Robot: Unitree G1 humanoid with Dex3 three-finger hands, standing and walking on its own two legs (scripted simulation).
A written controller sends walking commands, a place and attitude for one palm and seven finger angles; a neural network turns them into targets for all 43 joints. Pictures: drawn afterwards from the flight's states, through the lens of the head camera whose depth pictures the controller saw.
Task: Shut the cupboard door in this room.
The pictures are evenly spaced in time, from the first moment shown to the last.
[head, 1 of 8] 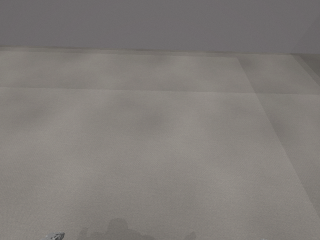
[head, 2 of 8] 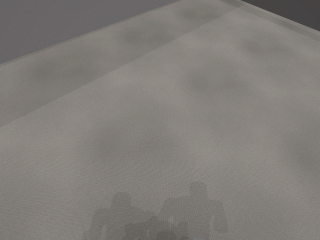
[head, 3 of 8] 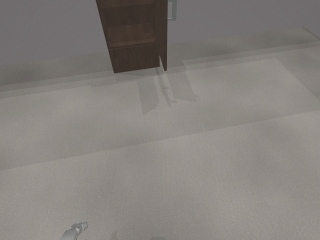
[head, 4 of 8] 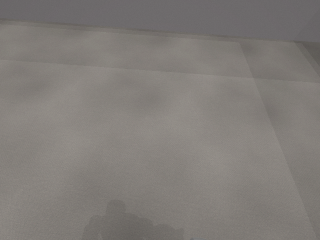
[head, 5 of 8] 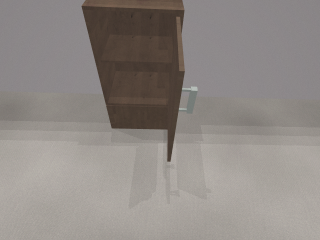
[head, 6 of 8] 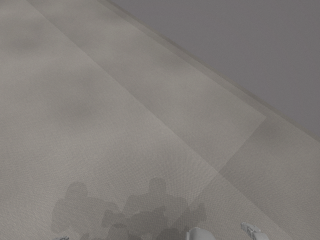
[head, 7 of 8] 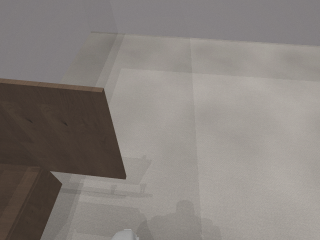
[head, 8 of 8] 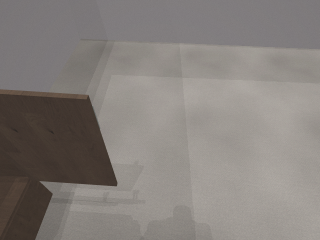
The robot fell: no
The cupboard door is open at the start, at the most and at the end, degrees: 88 88 88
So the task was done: no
